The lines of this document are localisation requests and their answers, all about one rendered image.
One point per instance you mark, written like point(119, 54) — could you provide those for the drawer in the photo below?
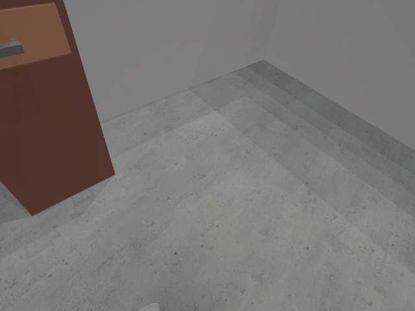
point(39, 30)

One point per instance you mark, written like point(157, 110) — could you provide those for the handle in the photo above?
point(10, 49)

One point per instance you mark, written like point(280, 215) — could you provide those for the cabinet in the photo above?
point(51, 141)

